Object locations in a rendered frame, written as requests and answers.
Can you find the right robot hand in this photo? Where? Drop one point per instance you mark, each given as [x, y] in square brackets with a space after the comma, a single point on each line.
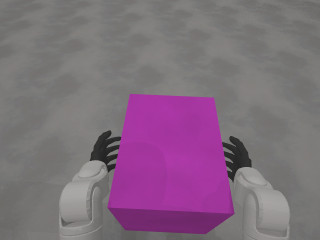
[240, 158]

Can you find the robot right forearm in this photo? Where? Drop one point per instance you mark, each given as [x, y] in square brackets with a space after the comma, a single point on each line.
[266, 212]

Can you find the left robot hand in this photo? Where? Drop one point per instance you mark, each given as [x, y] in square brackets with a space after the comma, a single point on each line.
[100, 150]

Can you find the carton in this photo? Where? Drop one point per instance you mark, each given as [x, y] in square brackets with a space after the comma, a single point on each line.
[170, 173]

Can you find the robot left forearm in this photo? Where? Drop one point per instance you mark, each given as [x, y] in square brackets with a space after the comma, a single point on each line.
[80, 203]

